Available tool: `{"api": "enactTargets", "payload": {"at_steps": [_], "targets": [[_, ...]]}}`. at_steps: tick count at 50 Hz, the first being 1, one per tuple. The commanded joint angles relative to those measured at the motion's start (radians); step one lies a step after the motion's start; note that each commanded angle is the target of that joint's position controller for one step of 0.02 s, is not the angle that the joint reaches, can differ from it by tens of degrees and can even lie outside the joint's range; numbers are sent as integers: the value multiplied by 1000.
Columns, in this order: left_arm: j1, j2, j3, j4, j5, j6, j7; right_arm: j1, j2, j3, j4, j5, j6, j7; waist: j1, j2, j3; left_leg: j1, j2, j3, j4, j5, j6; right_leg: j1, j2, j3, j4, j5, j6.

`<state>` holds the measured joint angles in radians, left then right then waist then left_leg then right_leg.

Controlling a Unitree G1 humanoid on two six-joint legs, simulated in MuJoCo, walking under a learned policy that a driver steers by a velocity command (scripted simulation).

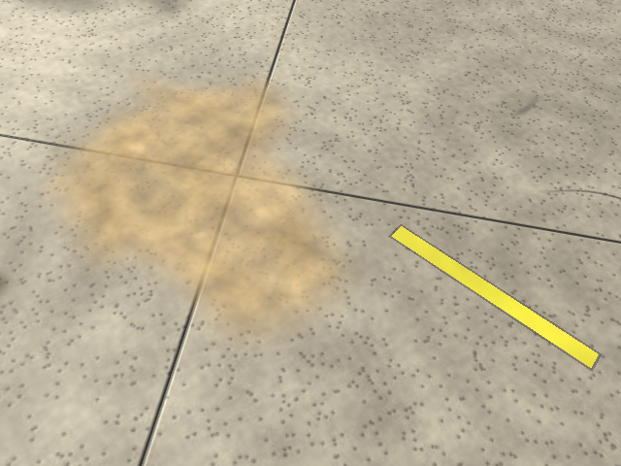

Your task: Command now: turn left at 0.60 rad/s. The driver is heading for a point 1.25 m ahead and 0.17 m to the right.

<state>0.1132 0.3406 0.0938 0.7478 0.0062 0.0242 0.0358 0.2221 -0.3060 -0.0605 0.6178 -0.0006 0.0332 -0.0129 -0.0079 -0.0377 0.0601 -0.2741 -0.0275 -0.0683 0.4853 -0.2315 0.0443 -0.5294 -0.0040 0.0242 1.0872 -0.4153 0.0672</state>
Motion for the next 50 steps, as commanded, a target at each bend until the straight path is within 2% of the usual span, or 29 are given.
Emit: {"api": "enactTargets", "payload": {"at_steps": [1,5,8,11,13,15,16,17,18,19,20,22,24,26,27,28,29,30,31,32,33,34,35,37,41,50], "targets": [[-13,74,21,-67,-6,-19,1,-41,-156,-40,-78,1,-17,-17,12,172,-135,156,218,-254,-150,355,174,-66,2,44,6,72,15],[-58,55,9,-81,-8,-27,-7,-16,-183,-52,-73,7,-9,-26,-14,182,-129,188,209,-309,-127,294,177,-37,17,62,-205,79,28],[-64,58,8,-84,-12,-34,-17,-25,-196,-58,-78,6,-2,-21,-20,195,-121,140,203,-368,-118,260,186,42,35,69,-309,53,23],[-35,65,8,-75,-18,-41,-29,-46,-182,-52,-79,5,4,-12,-22,204,-142,131,203,-395,-88,326,181,126,33,56,-389,44,11],[-17,60,5,-74,-19,-48,-38,-60,-170,-46,-75,10,8,-10,-12,202,-151,135,193,-412,-59,371,168,185,31,46,-486,77,-4],[29,49,3,-60,-8,-56,-44,-78,-145,-35,-70,21,10,-13,26,176,-149,86,146,-395,-26,292,111,325,13,37,-717,291,-38],[36,88,7,-69,10,-58,-40,-38,-111,-24,-62,8,4,-14,7,94,-163,22,96,-343,35,132,53,419,-97,131,-747,413,-77],[5,154,14,-85,22,-52,-35,42,-82,-15,-52,-14,-4,-11,-59,-129,-155,-79,-48,-194,187,-209,-11,467,-259,302,-746,649,-174],[9,116,2,-73,37,-55,-37,-7,-131,-31,-64,-10,-9,-18,-21,-198,-122,-138,-69,-123,305,-393,-64,377,-360,427,-780,622,-327],[-7,94,-5,-78,27,-61,-38,-23,-186,-51,-52,-3,-8,-25,-5,-138,-97,-151,-39,-125,444,-394,-94,361,-347,413,-789,558,-352],[-21,88,-7,-72,14,-62,-34,-28,-185,-57,-38,3,-3,-28,-7,-111,-89,-175,-36,-126,512,-355,-112,371,-304,362,-780,516,-324],[-45,67,-18,-66,-5,-64,-30,-10,-137,-50,-12,2,13,-31,-13,-90,-78,-180,-18,-137,539,-293,-143,384,-255,285,-759,513,-285],[-43,53,-26,-51,-5,-55,-29,-12,-79,-30,-4,5,13,-24,-13,-107,-81,-133,1,-73,420,-258,-156,391,-198,206,-748,544,-267],[-26,59,-25,-40,-2,-41,-28,-47,-40,-12,-4,5,5,-19,16,-135,-100,-58,26,-9,242,-236,-158,409,-171,170,-723,589,-258],[-2,69,-23,-32,-2,-35,-28,-53,-44,-13,1,10,3,-18,31,-142,-111,-26,24,7,167,-205,-156,422,-175,177,-712,610,-263],[5,75,-23,-26,-6,-30,-28,-36,-53,-16,14,14,1,-18,25,-138,-119,15,20,21,72,-135,-150,427,-175,182,-698,614,-261],[2,73,-27,-20,-13,-28,-29,-6,-55,-18,33,13,0,-17,7,-128,-118,78,13,39,-66,-17,-136,414,-167,176,-687,606,-248],[28,66,-31,-8,-18,-32,-31,2,-69,-19,43,5,-1,-17,5,-108,-115,147,19,24,-164,102,-115,387,-158,175,-689,575,-217],[53,55,-38,-1,-8,-45,-36,-3,-112,-24,35,-5,0,-22,17,-54,-131,231,75,-44,-150,232,-88,334,-146,168,-688,500,-165],[76,52,-41,-1,13,-61,-47,-1,-174,-36,32,-10,3,-29,55,64,-147,263,133,-87,-63,384,-46,295,-88,108,-666,400,-119],[63,27,-47,10,12,-65,-47,-9,-140,-31,51,-13,2,-18,47,136,-155,179,116,-73,-48,223,-8,349,-34,39,-674,273,-73],[14,46,-46,13,11,-62,-45,-20,-96,-21,45,-15,-3,-8,18,101,-118,133,99,-74,-69,140,-5,358,-25,26,-649,250,-48],[-3,39,-45,16,7,-58,-41,-20,-78,-14,55,-21,-9,-7,17,92,-102,108,96,-75,-82,108,-14,357,-25,23,-641,257,-47],[7,36,-46,28,2,-42,-31,-15,-78,-11,66,-18,-23,-7,20,102,-58,76,85,-70,-85,116,-28,345,-26,27,-637,285,-52],[26,32,-45,66,1,-33,-21,4,-67,-2,88,-16,-36,-12,23,95,-37,49,79,-69,-87,90,-32,351,-27,29,-637,282,-45],[49,40,-41,158,-2,-26,-6,23,-55,8,144,-12,-49,-13,22,55,-35,55,64,-56,-88,98,-27,361,-29,34,-647,301,-28]]}}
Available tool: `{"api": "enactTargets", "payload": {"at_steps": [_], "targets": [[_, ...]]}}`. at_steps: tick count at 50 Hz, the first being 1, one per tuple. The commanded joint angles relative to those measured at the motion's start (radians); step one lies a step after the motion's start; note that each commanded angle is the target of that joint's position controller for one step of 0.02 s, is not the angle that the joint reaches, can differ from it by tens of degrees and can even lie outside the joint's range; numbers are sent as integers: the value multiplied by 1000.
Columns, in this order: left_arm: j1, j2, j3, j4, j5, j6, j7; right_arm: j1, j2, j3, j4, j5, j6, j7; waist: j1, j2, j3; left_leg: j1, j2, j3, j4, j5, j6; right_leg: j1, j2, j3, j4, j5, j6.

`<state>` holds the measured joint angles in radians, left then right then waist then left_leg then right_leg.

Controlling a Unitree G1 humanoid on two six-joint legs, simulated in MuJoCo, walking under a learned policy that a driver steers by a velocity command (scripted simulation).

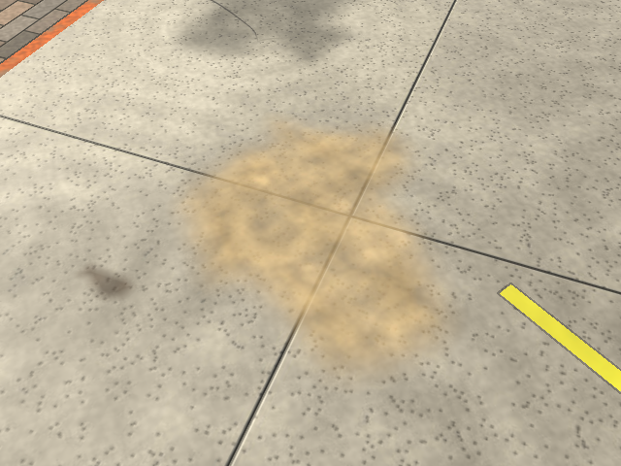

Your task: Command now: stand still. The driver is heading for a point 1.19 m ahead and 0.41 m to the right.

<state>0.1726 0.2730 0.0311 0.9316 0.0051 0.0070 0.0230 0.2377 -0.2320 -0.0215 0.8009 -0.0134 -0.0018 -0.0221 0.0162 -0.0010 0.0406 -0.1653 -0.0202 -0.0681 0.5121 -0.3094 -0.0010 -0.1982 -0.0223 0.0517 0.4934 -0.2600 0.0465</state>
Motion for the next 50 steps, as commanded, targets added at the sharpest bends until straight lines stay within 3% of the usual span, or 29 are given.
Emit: {"api": "enactTargets", "payload": {"at_steps": [1,6,8,10,12,14,16,17,18,19,20,21,22,25,28,31,34,36,38,39,40,41,42,43,44,45,46,48,50], "targets": [[-8,108,22,-16,-1,-9,8,9,-127,-30,-32,2,-15,-3,-2,16,-17,-52,55,-53,-115,179,19,31,-11,6,-54,147,-7],[6,107,22,29,-3,-6,15,18,-120,-26,8,4,-16,-3,-1,14,-17,-47,46,-40,-116,188,18,32,-10,5,-58,153,-7],[22,93,19,50,-9,-4,17,41,-133,-31,31,10,-10,-9,-9,41,-23,-47,36,-48,-149,-94,39,5,36,-46,-15,-54,-14],[-8,84,18,35,-16,-15,16,67,-182,-46,38,19,-6,-12,-34,130,48,-81,119,-186,-245,-451,112,-130,73,-96,113,-230,-28],[-42,71,14,7,-27,-49,3,96,-218,-58,48,29,-20,-12,-49,211,119,-113,267,-397,-350,-549,205,-221,32,-71,259,-200,-57],[-16,71,16,10,-40,-80,-17,56,-200,-55,39,34,-35,-11,-17,203,139,-98,292,-401,-344,-437,216,-234,-10,-45,227,-235,-101],[126,66,22,75,-39,-100,-32,-35,-188,-51,14,47,-31,-7,65,150,90,-201,201,-246,-263,-293,153,48,19,-87,-14,-64,-125],[214,81,32,120,-27,-100,-35,-57,-156,-42,2,38,-34,-6,92,86,54,-262,129,-152,-137,-183,114,186,20,-46,-54,1,-112],[325,154,50,143,-21,-102,-32,-74,-79,-20,-20,25,-42,-2,118,-137,1,-378,11,10,170,-118,40,305,-160,247,-200,-161,-167],[392,253,67,149,-11,-111,-47,-88,-90,-27,-64,42,-58,-10,125,-315,-2,-538,-58,22,407,-267,17,347,-347,645,-343,-282,-301],[299,181,43,123,-5,-122,-48,-60,-144,-40,-48,61,-72,-8,74,-174,55,-601,10,-56,559,-247,32,300,-370,647,-350,-334,-320],[234,131,30,95,-11,-128,-45,-35,-146,-42,-30,66,-83,3,45,-129,96,-634,51,-61,595,-139,52,279,-325,536,-349,-316,-289],[200,128,28,79,-15,-128,-46,-26,-142,-44,-15,56,-91,8,32,-108,92,-642,82,-33,586,-53,61,283,-285,442,-355,-250,-255],[245,73,6,86,-9,-113,-42,-87,-126,-51,-25,32,-98,27,45,-107,59,-610,121,25,503,108,42,298,-203,230,-360,98,-207],[284,97,5,89,-4,-97,-24,-163,-82,-39,-54,31,-91,38,57,-85,54,-606,111,73,380,180,1,280,-178,126,-363,319,-221],[293,122,6,80,-4,-89,-10,-282,-55,-22,-96,36,-93,45,79,-86,85,-507,82,108,172,299,-16,183,-154,61,-398,310,-216],[331,132,11,91,-15,-88,-6,-354,-67,-18,-123,44,-95,58,85,-92,120,-449,62,112,66,355,-3,176,-183,47,-417,303,-225],[331,136,18,94,-23,-85,-4,-372,-85,-21,-137,46,-99,66,63,-92,122,-442,61,92,21,344,25,237,-216,40,-390,369,-215],[308,155,28,84,-21,-79,-3,-330,-121,-34,-133,42,-103,70,12,-102,69,-360,37,97,3,298,60,300,-235,24,-303,603,-194],[295,169,34,77,-16,-72,-3,-261,-148,-48,-116,41,-101,66,-30,-121,6,-259,7,117,14,268,81,319,-233,13,-211,797,-183],[280,165,34,69,-8,-62,-4,-108,-184,-70,-69,42,-98,59,-110,-121,-92,-71,-23,139,9,262,111,295,-200,-17,-35,931,-162],[274,149,26,53,1,-58,-3,72,-222,-88,-20,41,-91,47,-187,-101,-207,215,46,65,32,252,153,129,-164,-27,200,816,-136],[397,21,-10,34,5,-72,-16,204,-314,-110,12,15,-85,43,-145,133,-384,626,320,-388,-2,30,309,-275,0,-63,612,336,-74],[390,13,-16,52,-12,-100,-23,204,-243,-87,25,22,-82,47,-142,219,-450,624,413,-712,-210,-117,346,-401,82,64,807,-281,-76],[278,115,15,7,-45,-121,-30,104,-191,-67,20,29,-88,50,-124,174,-251,459,375,-602,-253,-165,289,-496,16,85,874,-246,-99],[195,136,20,-20,-58,-131,-27,12,-163,-58,4,27,-92,51,-92,106,-129,285,341,-450,-283,-83,260,-490,-38,52,844,-155,-112],[161,122,23,-26,-48,-132,-20,-46,-138,-50,2,17,-100,57,-56,42,-57,137,300,-334,-318,40,245,-454,-78,34,778,-81,-108],[206,81,26,-13,-29,-106,-15,-92,-104,-42,7,6,-111,63,6,77,-42,-5,234,-200,-368,150,227,-336,-125,39,697,-14,-98],[219,49,23,-12,-29,-81,-13,-80,-110,-44,30,11,-121,62,24,75,-21,-67,228,-114,-408,200,238,-330,-137,26,655,6,-79]]}}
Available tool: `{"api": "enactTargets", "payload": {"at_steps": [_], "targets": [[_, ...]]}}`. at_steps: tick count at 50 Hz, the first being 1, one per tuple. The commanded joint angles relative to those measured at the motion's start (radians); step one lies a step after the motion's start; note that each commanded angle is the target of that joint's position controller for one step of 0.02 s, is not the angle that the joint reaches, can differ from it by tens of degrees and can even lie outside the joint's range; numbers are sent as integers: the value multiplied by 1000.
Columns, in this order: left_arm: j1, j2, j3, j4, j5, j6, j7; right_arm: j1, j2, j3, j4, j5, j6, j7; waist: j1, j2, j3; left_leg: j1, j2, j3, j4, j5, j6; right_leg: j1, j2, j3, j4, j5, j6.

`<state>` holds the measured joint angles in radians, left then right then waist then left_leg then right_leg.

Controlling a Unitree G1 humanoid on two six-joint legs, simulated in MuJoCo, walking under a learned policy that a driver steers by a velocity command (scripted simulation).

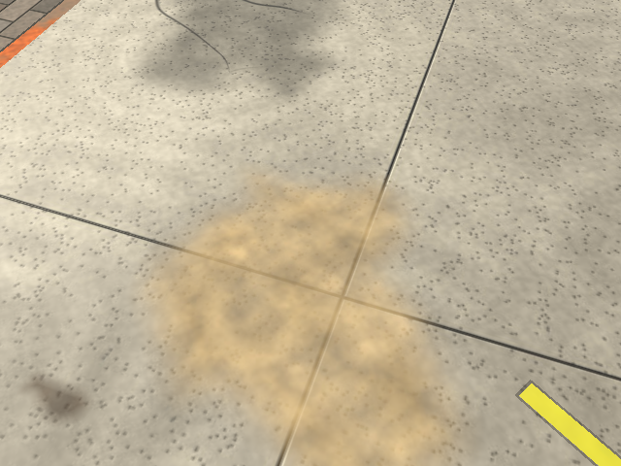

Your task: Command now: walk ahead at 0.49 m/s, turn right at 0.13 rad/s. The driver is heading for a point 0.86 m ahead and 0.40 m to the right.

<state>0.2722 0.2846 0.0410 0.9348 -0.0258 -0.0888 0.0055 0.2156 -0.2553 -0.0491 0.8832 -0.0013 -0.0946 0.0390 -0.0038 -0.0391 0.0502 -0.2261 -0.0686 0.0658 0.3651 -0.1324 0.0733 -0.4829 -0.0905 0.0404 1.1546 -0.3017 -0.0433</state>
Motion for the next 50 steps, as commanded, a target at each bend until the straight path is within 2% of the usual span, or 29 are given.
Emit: {"api": "enactTargets", "payload": {"at_steps": [1,4,8,13,14,16,17,18,19,20,21,22,23,24,25,28,30,33,37,40,41,42,43,44,45,46,47,48,50], "targets": [[87,45,16,-32,3,23,7,-45,-102,-19,-40,-5,-33,-4,43,111,-10,-18,277,-216,-280,37,167,-80,-74,39,-40,84,21],[-25,54,20,-80,10,22,5,7,-133,-26,-9,-12,-34,-25,14,87,21,20,271,-137,-298,88,155,-178,-66,58,-204,256,38],[-165,28,8,-133,10,8,-17,48,-161,-26,9,-5,-30,-42,-38,66,33,66,256,-21,-308,135,117,-135,-23,-3,-451,442,32],[-286,28,0,-220,6,7,-52,128,-175,-32,47,9,9,-47,-74,52,52,317,327,24,-215,250,94,-237,-1,-32,-561,338,-6],[-291,36,3,-236,6,7,-61,126,-183,-35,46,11,20,-49,-66,61,46,355,338,33,-174,332,85,-236,11,-51,-569,281,-19],[-234,72,20,-250,5,11,-71,100,-212,-43,28,9,39,-57,-19,101,-19,383,340,66,-24,679,59,-116,71,-115,-564,171,-54],[-124,107,41,-232,3,14,-71,88,-218,-44,18,5,50,-63,43,113,-89,361,325,90,137,822,41,31,115,-142,-572,151,-79],[43,168,76,-192,-1,17,-61,84,-205,-37,3,2,57,-70,124,87,-179,245,282,118,367,787,5,281,141,-116,-617,195,-119],[182,295,116,-176,7,28,-41,152,-129,-9,-42,-15,38,-65,128,-93,-321,-143,186,132,755,398,-56,692,-96,283,-616,159,-260],[158,280,105,-198,-5,25,-39,165,-66,18,-55,-19,-5,-45,83,-185,-436,-442,-10,-47,1012,-416,-90,902,-263,780,-806,43,-397],[156,209,81,-201,8,22,-37,58,-161,-8,-81,20,-44,-27,128,-118,-384,-557,58,-181,1058,-391,-56,880,-240,711,-852,14,-343],[107,167,71,-209,14,18,-33,-11,-169,-7,-107,43,-62,-22,113,-59,-258,-582,105,-165,1008,-311,-33,752,-200,554,-854,70,-299],[38,144,64,-224,16,14,-33,-26,-158,-7,-107,29,-67,-27,65,37,-162,-543,146,-155,899,-245,-35,585,-156,438,-870,179,-270],[-16,111,53,-244,22,12,-31,-21,-170,-18,-99,10,-57,-35,28,43,-124,-468,178,-154,813,-206,-43,469,-121,359,-892,273,-250],[-43,106,50,-261,30,13,-29,-7,-163,-20,-100,0,-43,-35,1,23,-104,-411,186,-155,779,-186,-56,391,-98,336,-916,319,-251],[-30,142,61,-265,18,10,-15,-11,-127,-17,-118,-16,-14,-40,-19,12,-78,-380,174,-126,646,-111,-114,279,-64,255,-952,429,-263],[1,163,69,-259,12,13,-1,-95,-112,-12,-148,-17,-10,-43,6,5,-52,-387,155,-117,484,14,-140,248,-32,213,-955,411,-239],[44,168,72,-248,6,23,9,-204,-87,-1,-182,-8,-18,-36,51,-29,-45,-305,103,-106,253,208,-143,214,13,184,-934,301,-184],[98,160,72,-226,-2,32,13,-265,-125,-12,-217,8,-30,-24,67,-51,-45,-265,80,-145,136,223,-121,294,-27,281,-868,215,-157],[84,157,75,-232,4,44,20,-215,-164,-29,-210,10,-44,-18,28,-85,-54,-205,80,-154,104,96,-81,366,-60,361,-773,246,-138],[71,142,70,-239,6,48,19,-142,-177,-39,-190,7,-49,-21,-11,-89,-82,-105,75,-133,68,87,-59,359,-33,359,-711,280,-120],[67,99,53,-251,12,47,15,-32,-209,-53,-173,-7,-54,-27,-64,-61,-178,91,138,-174,73,74,-15,310,23,316,-548,283,-89],[95,40,30,-271,33,46,14,119,-266,-67,-162,-12,-50,-35,-105,84,-327,354,318,-364,87,17,36,166,110,209,-258,39,-46],[240,13,21,-303,-9,34,11,161,-325,-82,-125,-14,-34,-26,-20,449,-384,586,503,-858,-33,-241,192,-201,197,129,28,-328,2],[212,130,41,-265,-20,36,16,113,-209,-58,-156,6,-31,-22,-50,271,-285,516,481,-840,-72,-421,160,-296,112,165,137,-263,16],[101,174,54,-278,-11,42,15,73,-154,-44,-166,8,-25,-27,-75,171,-171,396,437,-652,-76,-368,113,-310,80,134,146,-164,21],[55,160,55,-286,-2,47,16,27,-143,-36,-170,-3,-20,-27,-56,103,-112,278,393,-527,-93,-222,94,-268,44,109,121,-94,29],[22,145,57,-298,8,48,13,3,-124,-31,-161,-7,-16,-29,-43,104,-64,201,358,-439,-113,-117,93,-251,18,108,72,-49,31],[34,103,53,-306,-4,56,2,-3,-116,-30,-147,-11,-22,-32,-19,150,-52,129,320,-314,-161,-18,89,-188,-15,85,26,-9,32]]}}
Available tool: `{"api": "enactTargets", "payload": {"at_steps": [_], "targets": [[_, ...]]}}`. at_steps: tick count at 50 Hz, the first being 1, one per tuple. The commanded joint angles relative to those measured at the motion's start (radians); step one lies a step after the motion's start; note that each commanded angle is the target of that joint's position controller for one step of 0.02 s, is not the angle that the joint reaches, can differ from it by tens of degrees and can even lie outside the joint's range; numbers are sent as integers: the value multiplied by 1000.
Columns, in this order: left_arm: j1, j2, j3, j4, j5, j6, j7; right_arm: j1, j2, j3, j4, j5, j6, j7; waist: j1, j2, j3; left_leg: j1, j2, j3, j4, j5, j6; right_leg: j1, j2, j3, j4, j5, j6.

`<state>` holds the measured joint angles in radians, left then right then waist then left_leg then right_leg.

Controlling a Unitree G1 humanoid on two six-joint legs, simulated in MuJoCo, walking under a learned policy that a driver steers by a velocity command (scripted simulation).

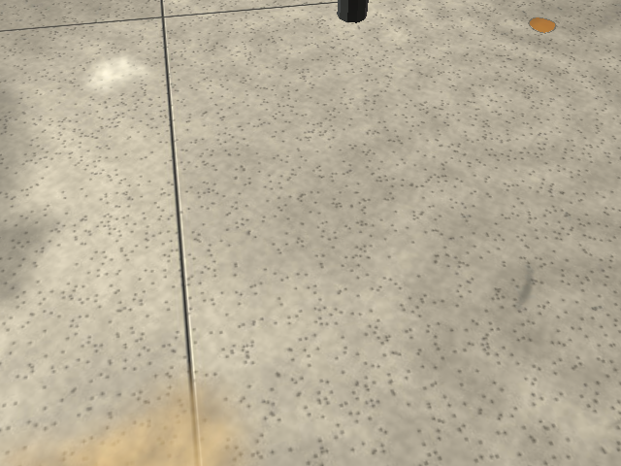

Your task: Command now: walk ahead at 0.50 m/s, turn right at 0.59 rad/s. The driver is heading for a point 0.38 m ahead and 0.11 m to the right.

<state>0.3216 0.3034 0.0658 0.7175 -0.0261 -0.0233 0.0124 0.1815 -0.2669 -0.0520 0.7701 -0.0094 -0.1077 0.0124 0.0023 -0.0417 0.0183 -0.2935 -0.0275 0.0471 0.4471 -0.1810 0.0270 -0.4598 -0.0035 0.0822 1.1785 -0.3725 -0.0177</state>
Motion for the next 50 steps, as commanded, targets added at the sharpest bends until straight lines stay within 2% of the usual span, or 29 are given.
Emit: {"api": "enactTargets", "payload": {"at_steps": [1,5,9,13,14,16,17,18,19,20,21,22,23,24,25,26,28,32,36,38,39,40,41,42,43,44,45,47,50], "targets": [[-23,65,25,-97,-5,-4,-7,36,-110,-30,-25,1,-13,-5,-24,152,-15,188,278,-252,-259,73,146,-219,-108,30,-14,71,10],[-90,41,17,-139,2,0,-12,48,-153,-46,0,5,-14,-8,-28,114,1,219,291,-125,-292,230,169,-285,-121,18,-154,195,28],[-197,19,5,-166,3,-14,-37,59,-176,-48,17,10,1,-13,-67,102,28,241,261,15,-291,289,137,-235,-105,-46,-381,382,16],[-299,17,2,-212,-1,-15,-63,115,-209,-56,45,26,24,-15,-93,99,62,332,295,74,-262,350,117,-218,-80,-107,-509,356,-16],[-305,26,6,-222,-1,-15,-68,117,-219,-59,48,31,31,-16,-84,104,62,358,304,88,-234,425,108,-203,-67,-121,-529,316,-32],[-260,60,24,-225,10,-10,-70,109,-248,-68,46,40,45,-24,-34,135,20,385,303,121,-94,780,89,-86,-1,-170,-553,213,-72],[-157,94,44,-203,17,-10,-68,103,-255,-69,44,43,53,-29,29,137,-39,371,287,132,57,917,74,50,43,-186,-592,216,-98],[-2,138,70,-163,20,-11,-56,94,-237,-59,40,45,53,-32,117,107,-119,269,247,154,263,865,36,293,68,-170,-686,368,-133],[94,216,86,-142,26,-2,-31,124,-158,-30,12,2,44,-28,124,-66,-230,-15,178,149,584,286,-16,620,-120,70,-637,703,-194],[25,291,78,-184,48,-13,-29,236,-79,6,-19,-12,21,-9,12,-246,-414,-328,2,9,918,-516,-66,864,-418,592,-692,901,-418],[46,192,57,-187,41,-14,-35,160,-199,-21,16,19,13,1,103,-54,-491,-317,54,-143,968,-458,-64,818,-394,513,-723,943,-400],[-4,155,41,-169,35,-19,-40,88,-197,-21,-11,47,14,3,81,-50,-331,-377,94,-115,930,-394,-59,706,-349,339,-724,987,-360],[-52,123,33,-155,19,-23,-41,62,-174,-15,-4,34,17,-6,48,26,-218,-378,130,-100,841,-331,-61,561,-283,241,-750,916,-301],[-100,104,26,-155,18,-23,-38,53,-171,-18,3,21,28,-15,18,27,-158,-338,149,-97,779,-286,-68,443,-248,189,-786,867,-271],[-135,103,23,-158,27,-22,-37,77,-171,-21,11,23,46,-19,-15,6,-136,-251,153,-94,756,-251,-74,330,-222,142,-828,864,-259],[-155,108,24,-153,37,-26,-37,110,-156,-20,24,20,61,-24,-38,0,-139,-193,142,-84,732,-213,-85,263,-214,110,-853,883,-262],[-173,104,22,-133,41,-38,-33,136,-127,-16,33,10,77,-34,-59,-14,-145,-153,133,-79,647,-152,-105,217,-199,54,-874,925,-268],[-185,91,15,-85,42,-29,-16,55,-94,-6,18,3,85,-40,-38,-47,-140,-119,132,-86,404,-14,-111,225,-162,-8,-878,827,-230],[-166,85,8,-33,48,-15,-15,-16,-107,-10,6,9,92,-35,-5,-56,-113,-64,117,-92,242,21,-101,237,-183,35,-880,629,-222],[-171,72,0,-12,41,-10,-18,-20,-110,-14,4,4,90,-32,-13,-58,-98,-18,104,-86,149,4,-79,239,-187,61,-845,546,-207],[-181,59,-6,-4,33,-8,-18,-1,-104,-13,11,-3,86,-29,-35,-46,-95,46,94,-75,45,78,-61,227,-166,59,-814,474,-178],[-148,37,-14,11,32,-10,-17,-1,-121,-15,10,-15,81,-29,-32,-10,-92,114,117,-105,-39,240,-43,212,-125,54,-786,379,-126],[-92,24,-19,20,52,-14,-16,-7,-172,-23,1,-18,78,-34,11,71,-107,180,193,-176,-25,449,-16,186,-58,25,-733,244,-77],[-7,20,-16,40,55,-16,-15,-44,-196,-28,5,-11,83,-38,76,191,-113,189,230,-200,5,433,48,156,0,-19,-739,95,-42],[-44,23,-21,45,56,-8,-8,-68,-131,-18,7,-1,88,-31,47,197,-106,117,202,-191,-14,253,56,213,7,-40,-752,93,-19],[-100,47,-15,41,49,3,-3,-76,-97,-10,8,1,89,-24,20,164,-74,77,167,-172,-24,161,32,223,2,-39,-750,122,-19],[-123,51,-12,42,42,15,2,-75,-95,-8,14,-2,87,-21,10,141,-66,71,146,-151,-20,148,12,225,-5,-33,-745,157,-25],[-125,52,-10,47,43,31,6,-59,-103,-9,34,0,76,-17,4,128,-64,87,130,-132,-5,180,-2,234,-17,-18,-751,215,-31],[-123,47,-8,71,38,29,8,-51,-100,-7,60,4,72,-21,-4,100,-78,122,122,-121,21,262,0,253,-24,-16,-745,294,-29]]}}
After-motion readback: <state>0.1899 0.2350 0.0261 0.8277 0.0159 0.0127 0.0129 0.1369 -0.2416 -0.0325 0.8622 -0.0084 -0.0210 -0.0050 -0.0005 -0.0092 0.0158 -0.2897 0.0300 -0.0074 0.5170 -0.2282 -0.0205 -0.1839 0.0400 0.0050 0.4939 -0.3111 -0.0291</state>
